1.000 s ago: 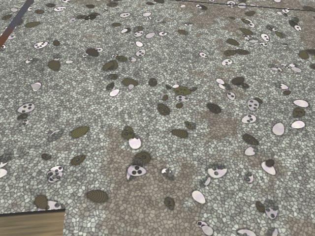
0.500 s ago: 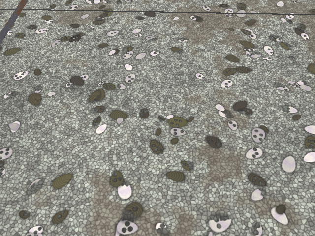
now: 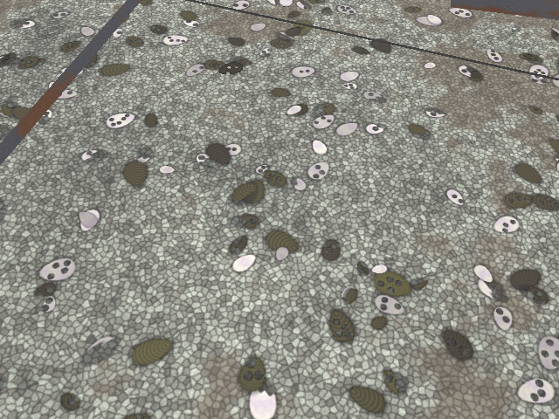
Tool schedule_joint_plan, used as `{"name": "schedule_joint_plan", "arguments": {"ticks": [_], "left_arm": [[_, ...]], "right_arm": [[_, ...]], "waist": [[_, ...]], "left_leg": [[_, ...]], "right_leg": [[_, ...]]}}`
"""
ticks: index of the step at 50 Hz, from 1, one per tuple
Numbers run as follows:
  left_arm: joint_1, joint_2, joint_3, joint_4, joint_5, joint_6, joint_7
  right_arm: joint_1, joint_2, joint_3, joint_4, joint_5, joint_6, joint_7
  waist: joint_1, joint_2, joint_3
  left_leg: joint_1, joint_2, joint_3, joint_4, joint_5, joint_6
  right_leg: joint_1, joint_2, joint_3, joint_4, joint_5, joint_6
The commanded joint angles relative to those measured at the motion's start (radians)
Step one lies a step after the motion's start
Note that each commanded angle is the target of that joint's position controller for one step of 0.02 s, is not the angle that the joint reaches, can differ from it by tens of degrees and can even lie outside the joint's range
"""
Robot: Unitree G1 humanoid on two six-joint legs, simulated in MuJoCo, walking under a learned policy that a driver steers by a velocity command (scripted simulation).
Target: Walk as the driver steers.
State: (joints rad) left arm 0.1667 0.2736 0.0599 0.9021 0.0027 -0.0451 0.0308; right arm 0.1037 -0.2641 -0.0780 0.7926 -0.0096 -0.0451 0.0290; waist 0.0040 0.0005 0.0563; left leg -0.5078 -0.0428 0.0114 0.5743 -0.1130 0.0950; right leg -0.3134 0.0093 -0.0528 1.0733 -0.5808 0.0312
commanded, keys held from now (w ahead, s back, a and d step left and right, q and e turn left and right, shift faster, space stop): q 0.24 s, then e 0.76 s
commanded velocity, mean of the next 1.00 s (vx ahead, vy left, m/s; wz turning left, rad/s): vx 0.03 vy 0.00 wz -0.06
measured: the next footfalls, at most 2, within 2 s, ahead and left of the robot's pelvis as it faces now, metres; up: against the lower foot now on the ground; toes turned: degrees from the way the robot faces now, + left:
right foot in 0.40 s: +0.15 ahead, -0.16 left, +0.00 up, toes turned +11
right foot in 1.00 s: +0.11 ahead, -0.20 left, +0.00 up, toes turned -11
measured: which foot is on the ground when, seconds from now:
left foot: down 0.00-1.00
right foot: up 0.00-0.38, down 0.40-0.70, up 0.72-0.98, down 1.00-1.00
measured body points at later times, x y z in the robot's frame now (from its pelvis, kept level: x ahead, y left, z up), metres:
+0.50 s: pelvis +0.08 -0.04 +0.01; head +0.09 -0.05 +0.46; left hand +0.13 +0.24 -0.11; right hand +0.27 -0.26 -0.10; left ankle +0.11 +0.07 -0.72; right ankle +0.11 -0.16 -0.72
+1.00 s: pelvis +0.08 -0.08 +0.01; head +0.11 -0.11 +0.45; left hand +0.28 +0.18 -0.07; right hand +0.19 -0.38 -0.11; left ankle +0.11 +0.07 -0.72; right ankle +0.07 -0.19 -0.72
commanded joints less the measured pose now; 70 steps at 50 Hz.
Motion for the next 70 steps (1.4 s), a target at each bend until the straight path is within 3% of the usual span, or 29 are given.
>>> {"name": "schedule_joint_plan", "arguments": {"ticks": [1, 2, 4, 7, 12, 17, 19, 20, 21, 22, 24, 27, 32, 34, 35, 37, 38, 40, 44, 47, 49, 50, 51, 52, 53, 55, 58, 63, 70], "left_arm": [[0.027, 0.105, 0.018, -0.081, -0.017, -0.013, -0.004], [0.002, 0.119, 0.026, -0.083, -0.001, 0.002, 0.010], [0.007, 0.116, 0.033, -0.099, 0.009, 0.025, 0.020], [0.015, 0.085, 0.027, -0.105, 0.008, 0.031, 0.031], [-0.047, 0.090, 0.028, -0.134, 0.004, 0.037, 0.033], [-0.010, 0.076, 0.015, -0.123, -0.001, 0.021, 0.011], [0.042, 0.040, 0.004, -0.100, 0.003, 0.011, -0.009], [0.031, 0.055, 0.003, -0.102, 0.015, 0.010, -0.017], [0.011, 0.128, 0.012, -0.122, 0.032, 0.009, -0.018], [-0.057, 0.163, 0.017, -0.130, 0.034, 0.011, -0.017], [-0.054, 0.127, 0.014, -0.140, 0.018, 0.009, -0.020], [-0.023, 0.173, 0.028, -0.147, -0.002, 0.004, -0.016], [0.007, 0.166, 0.040, -0.193, -0.018, 0.030, 0.002], [-0.002, 0.152, 0.040, -0.221, -0.021, 0.040, 0.002], [-0.007, 0.137, 0.037, -0.235, -0.023, 0.043, 0.001], [0.007, 0.106, 0.030, -0.258, -0.022, 0.048, -0.009], [-0.006, 0.147, 0.046, -0.263, -0.017, 0.051, -0.014], [0.022, 0.141, 0.054, -0.249, -0.025, 0.069, -0.016], [-0.013, 0.076, 0.023, -0.284, -0.025, 0.082, -0.035], [0.008, 0.109, 0.034, -0.305, -0.028, 0.082, -0.057], [0.091, 0.125, 0.050, -0.280, -0.018, 0.086, -0.055], [0.113, 0.185, 0.069, -0.284, -0.012, 0.085, -0.044], [0.113, 0.316, 0.090, -0.331, -0.003, 0.082, -0.028], [0.144, 0.300, 0.082, -0.347, 0.038, 0.057, -0.042], [0.106, 0.277, 0.074, -0.345, 0.042, 0.038, -0.047], [0.009, 0.210, 0.056, -0.354, 0.000, 0.034, -0.032], [-0.009, 0.180, 0.042, -0.367, -0.002, 0.044, -0.012], [0.028, 0.174, 0.042, -0.363, -0.005, 0.052, 0.005], [0.019, 0.168, 0.033, -0.356, 0.006, 0.064, -0.015]], "right_arm": [[0.078, -0.157, -0.041, -0.078, 0.021, 0.006, -0.018], [0.041, -0.133, -0.033, -0.089, 0.027, 0.015, -0.024], [0.026, -0.139, -0.034, -0.103, 0.005, 0.026, -0.033], [0.049, -0.172, -0.046, -0.117, 0.005, 0.029, -0.049], [0.041, -0.179, -0.048, -0.145, 0.016, 0.052, -0.069], [0.051, -0.105, -0.011, -0.138, -0.014, 0.061, -0.066], [0.054, -0.056, 0.016, -0.115, -0.015, 0.058, -0.056], [0.110, -0.046, 0.022, -0.089, -0.015, 0.052, -0.051], [0.144, -0.055, 0.020, -0.083, -0.025, 0.044, -0.050], [0.179, -0.061, 0.013, -0.090, -0.022, 0.033, -0.045], [0.045, -0.121, -0.003, -0.108, -0.021, 0.030, -0.055], [0.025, -0.104, -0.010, -0.118, -0.012, 0.045, -0.065], [0.046, -0.082, -0.024, -0.120, -0.003, 0.037, -0.064], [0.070, -0.097, -0.035, -0.120, -0.002, 0.037, -0.063], [0.094, -0.114, -0.041, -0.117, -0.004, 0.039, -0.063], [0.117, -0.155, -0.048, -0.120, -0.014, 0.038, -0.068], [0.119, -0.143, -0.040, -0.136, -0.019, 0.029, -0.074], [0.040, -0.140, -0.033, -0.156, -0.006, 0.021, -0.082], [0.005, -0.180, -0.045, -0.145, 0.002, 0.043, -0.081], [0.034, -0.200, -0.053, -0.135, 0.020, 0.055, -0.076], [0.052, -0.174, -0.046, -0.119, 0.037, 0.057, -0.071], [0.100, -0.129, -0.036, -0.103, 0.021, 0.057, -0.064], [0.094, -0.072, -0.014, -0.150, -0.037, 0.057, -0.058], [-0.033, -0.123, -0.027, -0.187, -0.017, 0.046, -0.066], [-0.055, -0.145, -0.035, -0.188, 0.010, 0.047, -0.072], [-0.017, -0.155, -0.044, -0.148, 0.000, 0.057, -0.088], [0.025, -0.133, -0.042, -0.135, 0.000, 0.056, -0.083], [-0.017, -0.105, -0.023, -0.136, 0.006, 0.048, -0.073], [-0.022, -0.111, -0.015, -0.139, 0.018, 0.032, -0.049]], "waist": [[-0.031, 0.014, -0.279], [-0.015, -0.004, -0.215], [0.018, 0.058, -0.182], [0.015, 0.094, -0.205], [-0.011, 0.125, -0.193], [-0.025, 0.146, -0.206], [0.011, 0.124, -0.195], [-0.002, 0.093, -0.166], [-0.045, -0.018, -0.136], [-0.122, -0.178, -0.099], [-0.050, -0.164, -0.066], [-0.033, -0.177, -0.052], [-0.010, -0.111, -0.093], [-0.013, -0.035, -0.112], [-0.016, 0.035, -0.118], [-0.014, 0.246, -0.142], [-0.030, 0.211, -0.149], [0.012, 0.073, -0.127], [-0.006, 0.136, -0.121], [-0.010, 0.164, -0.167], [0.024, 0.122, -0.172], [0.012, -0.035, -0.141], [-0.023, -0.358, -0.119], [0.078, -0.258, -0.198], [0.051, -0.170, -0.151], [0.000, -0.102, -0.119], [-0.025, -0.115, -0.155], [0.009, -0.125, -0.160], [0.034, -0.149, -0.127]], "left_leg": [[0.507, 0.304, -0.436, -0.202, 0.375, 0.233], [0.378, 0.271, -0.395, -0.231, 0.261, 0.196], [0.234, 0.216, -0.365, -0.269, 0.186, 0.174], [0.232, 0.193, -0.357, -0.266, 0.189, 0.165], [0.221, 0.164, -0.424, -0.279, -0.124, 0.122], [0.219, 0.188, -0.388, -0.235, -0.070, 0.115], [0.181, 0.164, -0.339, -0.196, -0.098, 0.077], [0.165, 0.129, -0.305, -0.176, -0.140, 0.030], [0.138, 0.061, -0.237, -0.073, -0.210, -0.020], [0.183, -0.009, -0.133, -0.068, -0.222, -0.061], [0.281, 0.008, -0.115, -0.062, -0.119, -0.082], [0.276, 0.012, -0.086, -0.037, -0.095, -0.070], [0.279, 0.020, -0.059, -0.026, -0.076, -0.061], [0.338, 0.069, -0.097, -0.069, -0.057, -0.034], [0.382, 0.126, -0.157, -0.118, -0.042, 0.001], [0.451, 0.397, -0.425, -0.241, 0.142, 0.163], [0.445, 0.481, -0.476, -0.252, 0.267, 0.232], [0.386, 0.417, -0.324, -0.240, 0.262, 0.184], [0.318, 0.292, -0.074, -0.232, 0.259, 0.109], [0.355, 0.324, -0.044, -0.179, 0.247, 0.097], [0.284, 0.296, 0.014, -0.068, 0.099, 0.022], [0.132, 0.229, 0.103, 0.113, -0.094, -0.066], [-0.176, 0.086, 0.135, 0.443, -0.579, -0.170], [-0.211, 0.040, -0.050, 0.606, -0.597, -0.164], [-0.231, 0.057, -0.082, 0.655, -0.507, -0.147], [-0.230, 0.088, -0.099, 0.614, -0.337, -0.141], [-0.140, 0.057, -0.090, 0.614, -0.224, -0.159], [-0.117, 0.054, -0.098, 0.371, -0.180, -0.182], [0.085, 0.053, -0.069, 0.144, -0.264, -0.163]], "right_leg": [[-0.376, -0.026, 0.141, 0.264, 0.050, 0.003], [-0.343, -0.052, 0.139, 0.182, 0.101, 0.005], [-0.245, -0.041, 0.127, 0.087, 0.158, 0.006], [-0.233, -0.019, 0.129, -0.053, 0.198, 0.025], [-0.228, -0.005, 0.159, -0.202, 0.276, 0.045], [-0.074, -0.045, 0.115, -0.342, 0.270, 0.033], [0.089, -0.035, 0.083, -0.562, 0.385, 0.000], [0.137, -0.049, 0.105, -0.647, 0.456, -0.023], [0.137, -0.165, 0.249, -0.686, 0.576, -0.072], [0.033, -0.218, 0.316, -0.704, 0.577, -0.152], [-0.069, -0.175, 0.334, -0.742, 0.366, -0.144], [-0.055, -0.159, 0.359, -0.725, 0.405, -0.135], [-0.033, -0.127, 0.402, -0.634, 0.491, -0.158], [-0.094, -0.077, 0.362, -0.563, 0.455, -0.129], [-0.153, -0.034, 0.307, -0.490, 0.398, -0.099], [-0.280, 0.045, 0.142, -0.194, 0.088, -0.038], [-0.327, 0.009, 0.136, 0.037, -0.056, -0.014], [-0.318, -0.041, 0.154, 0.139, 0.013, 0.007], [-0.165, -0.061, 0.046, -0.134, 0.146, 0.019], [-0.055, -0.033, -0.008, -0.350, 0.236, -0.005], [0.100, 0.020, -0.039, -0.555, 0.386, -0.053], [0.211, -0.056, 0.117, -0.644, 0.580, -0.103], [0.304, -0.352, 0.540, -0.667, 0.954, -0.262], [0.226, -0.411, 0.636, -0.727, 0.891, -0.398], [0.199, -0.354, 0.557, -0.736, 0.769, -0.363], [0.168, -0.260, 0.448, -0.722, 0.642, -0.258], [0.128, -0.203, 0.394, -0.723, 0.673, -0.246], [0.197, -0.188, 0.407, -0.713, 0.591, -0.242], [0.119, -0.188, 0.463, -0.688, 0.599, -0.271]]}}
Over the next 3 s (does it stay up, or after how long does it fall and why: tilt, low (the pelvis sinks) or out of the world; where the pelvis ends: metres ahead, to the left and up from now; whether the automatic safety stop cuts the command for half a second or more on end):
stays up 0.41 -0.15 0.01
